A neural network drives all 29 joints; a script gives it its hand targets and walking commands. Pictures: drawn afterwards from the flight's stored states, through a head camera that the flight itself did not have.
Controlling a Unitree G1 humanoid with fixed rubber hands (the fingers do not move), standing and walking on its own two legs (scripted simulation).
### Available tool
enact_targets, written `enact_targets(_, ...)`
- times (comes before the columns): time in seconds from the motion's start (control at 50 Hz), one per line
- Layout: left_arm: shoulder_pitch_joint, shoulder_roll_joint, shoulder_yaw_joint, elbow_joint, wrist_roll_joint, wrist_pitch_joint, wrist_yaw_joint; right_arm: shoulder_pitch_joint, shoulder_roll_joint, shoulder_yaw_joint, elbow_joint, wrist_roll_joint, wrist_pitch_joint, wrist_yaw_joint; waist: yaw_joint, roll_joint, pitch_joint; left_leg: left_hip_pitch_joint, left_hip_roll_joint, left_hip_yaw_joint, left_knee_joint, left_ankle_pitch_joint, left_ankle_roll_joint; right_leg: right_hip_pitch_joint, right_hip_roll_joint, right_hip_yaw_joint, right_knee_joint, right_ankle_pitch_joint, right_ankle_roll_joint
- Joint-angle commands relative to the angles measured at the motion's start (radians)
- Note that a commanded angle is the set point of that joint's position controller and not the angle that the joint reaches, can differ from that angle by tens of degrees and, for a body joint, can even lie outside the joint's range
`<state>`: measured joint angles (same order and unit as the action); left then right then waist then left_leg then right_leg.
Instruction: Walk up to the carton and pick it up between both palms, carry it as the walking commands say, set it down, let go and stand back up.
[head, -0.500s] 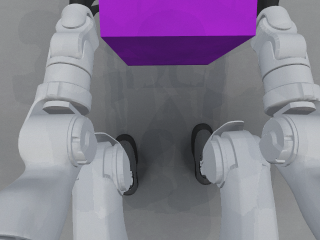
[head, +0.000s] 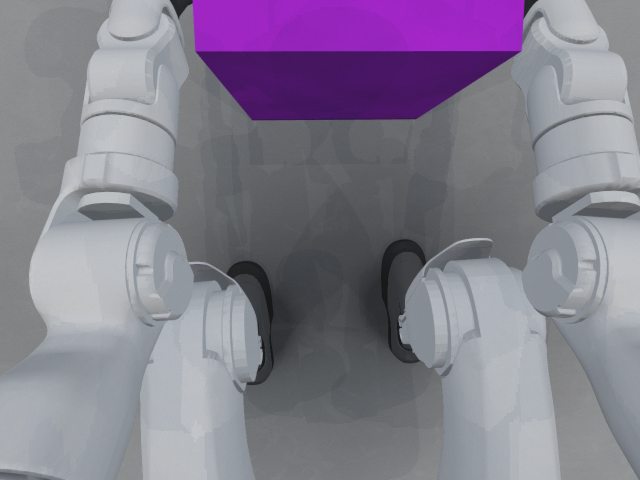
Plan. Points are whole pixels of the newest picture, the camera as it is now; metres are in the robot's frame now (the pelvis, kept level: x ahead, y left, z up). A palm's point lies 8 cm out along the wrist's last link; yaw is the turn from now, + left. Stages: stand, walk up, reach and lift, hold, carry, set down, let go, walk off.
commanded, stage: set down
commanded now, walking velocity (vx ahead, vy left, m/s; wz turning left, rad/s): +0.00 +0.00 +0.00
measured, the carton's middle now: (342, 9) +0.56 -0.04 -0.22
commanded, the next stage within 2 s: none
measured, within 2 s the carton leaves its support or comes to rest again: rests again in 0.38 s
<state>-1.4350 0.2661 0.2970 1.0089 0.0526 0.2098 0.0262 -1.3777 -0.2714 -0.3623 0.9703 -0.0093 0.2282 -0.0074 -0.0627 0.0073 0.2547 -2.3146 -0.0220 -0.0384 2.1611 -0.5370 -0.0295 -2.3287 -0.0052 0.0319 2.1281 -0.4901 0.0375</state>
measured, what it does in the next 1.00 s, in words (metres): stands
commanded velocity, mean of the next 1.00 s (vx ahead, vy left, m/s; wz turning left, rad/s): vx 0.00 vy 0.00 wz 0.00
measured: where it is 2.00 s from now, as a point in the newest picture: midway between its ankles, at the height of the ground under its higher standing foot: (329, 332)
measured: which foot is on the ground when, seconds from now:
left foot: down 0.00-1.00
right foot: down 0.00-1.00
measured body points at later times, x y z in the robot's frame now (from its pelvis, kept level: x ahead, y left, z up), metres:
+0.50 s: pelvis +0.01 +0.00 +0.01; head +0.38 -0.01 +0.27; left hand +0.57 +0.14 -0.17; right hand +0.54 -0.21 -0.17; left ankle +0.12 +0.13 -0.34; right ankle +0.13 -0.13 -0.34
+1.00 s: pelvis +0.01 +0.00 +0.02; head +0.37 -0.01 +0.29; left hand +0.58 +0.17 -0.13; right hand +0.54 -0.24 -0.13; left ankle +0.12 +0.13 -0.34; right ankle +0.13 -0.13 -0.34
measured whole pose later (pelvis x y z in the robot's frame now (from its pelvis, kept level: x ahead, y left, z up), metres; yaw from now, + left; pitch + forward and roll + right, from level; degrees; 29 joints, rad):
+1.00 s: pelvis +0.01 +0.00 +0.02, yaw +0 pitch +39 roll +0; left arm -1.38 0.42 0.06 1.03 -0.22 0.10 0.10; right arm -1.28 -0.37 -0.18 0.95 0.24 0.07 -0.11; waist -0.06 0.00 0.27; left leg -2.22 -0.01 -0.03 2.13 -0.59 -0.03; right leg -2.24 0.00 0.04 2.10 -0.53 0.04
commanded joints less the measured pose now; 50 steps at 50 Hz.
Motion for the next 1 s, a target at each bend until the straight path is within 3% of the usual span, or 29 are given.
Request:
enact_targets(0.0,-0.461,-0.767,-0.270,-0.039,-0.061,-0.020,-0.205,-0.506,0.805,0.289,-0.084,0.078,-0.036,0.218,0.009,0.043,-0.949,0.474,-0.073,0.099,-0.190,0.074,0.024,0.491,0.063,-0.120,-0.149,0.069,-0.003)
enact_targets(0.2,-0.422,-0.518,-0.235,-0.015,-0.071,-0.057,-0.138,-0.451,0.555,0.236,-0.045,0.064,-0.081,0.149,-0.003,0.043,-0.977,0.527,-0.062,0.106,-0.184,0.091,0.006,0.547,0.053,-0.122,-0.143,0.092,0.015)
enact_targets(0.26,-0.386,-0.305,-0.200,-0.005,-0.080,-0.085,-0.081,-0.387,0.346,0.190,-0.018,0.057,-0.109,0.087,-0.003,0.037,-1.000,0.556,-0.056,0.110,-0.182,0.100,-0.004,0.596,0.050,-0.122,-0.147,0.106,0.022)
enact_targets(0.34,-0.287,0.110,-0.164,0.024,-0.130,-0.129,0.034,-0.260,-0.063,0.148,0.026,0.101,-0.164,-0.045,0.007,0.014,-1.030,0.592,-0.041,0.109,-0.182,0.116,-0.011,0.687,0.042,-0.112,-0.159,0.145,0.025)
enact_targets(0.42,-0.278,0.186,-0.215,0.039,-0.205,-0.162,0.089,-0.243,-0.129,0.173,0.035,0.173,-0.206,-0.111,-0.004,0.014,-1.106,0.605,-0.028,0.094,-0.170,0.198,-0.013,0.734,0.037,-0.097,-0.148,0.254,0.019)
enact_targets(0.54,-0.260,0.227,-0.246,0.045,-0.270,-0.181,0.094,-0.212,-0.179,0.191,0.038,0.218,-0.227,-0.129,-0.022,0.029,-1.171,0.620,-0.022,0.081,-0.155,0.272,-0.013,0.736,0.026,-0.085,-0.136,0.329,0.012)
enact_targets(0.78,-0.253,0.270,-0.254,0.049,-0.294,-0.179,0.070,-0.186,-0.230,0.191,0.029,0.250,-0.221,-0.100,-0.031,0.049,-1.162,0.625,-0.007,0.078,-0.159,0.234,-0.009,0.691,0.012,-0.082,-0.141,0.278,0.007)
enact_targets(0.98,-0.214,0.296,-0.196,-0.133,-0.261,-0.112,0.078,-0.124,-0.248,0.156,-0.183,0.244,-0.153,-0.107,-0.021,0.037,-1.410,0.786,-0.029,0.113,-0.229,0.232,-0.001,0.813,0.030,-0.113,-0.223,0.274,0.012)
